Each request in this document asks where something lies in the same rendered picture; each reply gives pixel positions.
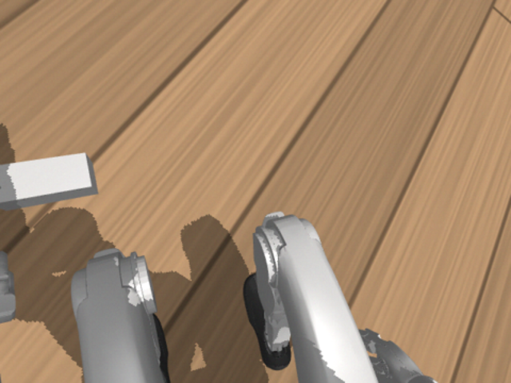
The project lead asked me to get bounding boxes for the carton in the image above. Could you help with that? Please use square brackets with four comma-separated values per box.
[0, 152, 98, 211]

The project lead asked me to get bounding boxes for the right robot hand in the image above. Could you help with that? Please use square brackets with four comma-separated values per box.
[358, 328, 423, 383]

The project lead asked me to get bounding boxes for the left robot arm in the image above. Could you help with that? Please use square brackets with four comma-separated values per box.
[0, 251, 16, 383]

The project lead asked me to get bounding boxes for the left robot foot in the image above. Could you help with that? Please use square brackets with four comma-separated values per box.
[153, 314, 171, 383]

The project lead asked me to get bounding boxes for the right robot foot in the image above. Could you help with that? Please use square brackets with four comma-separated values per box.
[243, 273, 291, 370]

